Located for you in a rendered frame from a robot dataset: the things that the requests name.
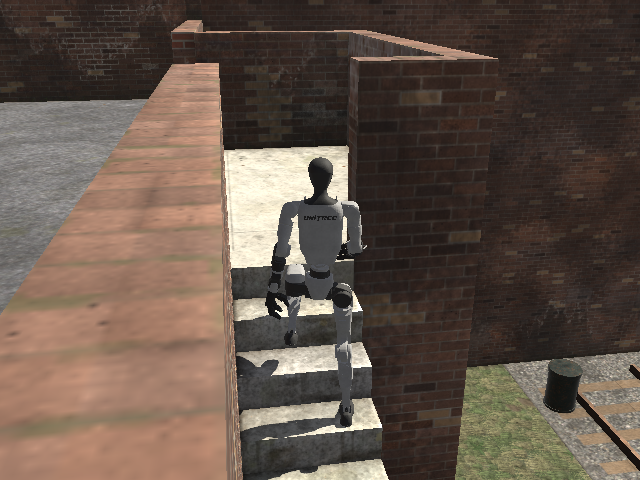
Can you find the left robot upper arm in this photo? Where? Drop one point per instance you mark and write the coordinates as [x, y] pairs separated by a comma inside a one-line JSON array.
[[289, 210]]

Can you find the robot left hand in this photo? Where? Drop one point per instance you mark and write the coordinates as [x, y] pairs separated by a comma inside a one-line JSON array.
[[272, 305]]

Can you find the robot foot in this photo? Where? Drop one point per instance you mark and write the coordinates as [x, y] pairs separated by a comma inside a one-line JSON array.
[[346, 417], [291, 338]]

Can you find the robot right hand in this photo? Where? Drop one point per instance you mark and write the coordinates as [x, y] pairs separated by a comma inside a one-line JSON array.
[[343, 251]]

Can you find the right robot upper arm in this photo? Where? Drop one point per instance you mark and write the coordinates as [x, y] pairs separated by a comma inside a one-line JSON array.
[[352, 213]]

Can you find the left robot forearm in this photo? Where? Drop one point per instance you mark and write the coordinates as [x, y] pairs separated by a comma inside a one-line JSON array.
[[276, 272]]

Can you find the right robot forearm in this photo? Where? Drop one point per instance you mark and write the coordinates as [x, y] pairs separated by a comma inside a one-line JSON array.
[[356, 254]]

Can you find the right robot foot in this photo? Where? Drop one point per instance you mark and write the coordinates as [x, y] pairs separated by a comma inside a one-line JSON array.
[[346, 417]]

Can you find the left robot foot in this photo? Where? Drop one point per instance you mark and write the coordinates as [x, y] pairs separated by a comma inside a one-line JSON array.
[[291, 338]]

